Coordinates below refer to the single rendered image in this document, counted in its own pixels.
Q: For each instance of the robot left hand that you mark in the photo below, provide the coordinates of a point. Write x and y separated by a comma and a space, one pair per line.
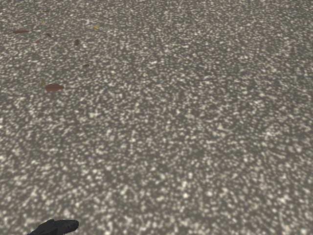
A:
58, 227

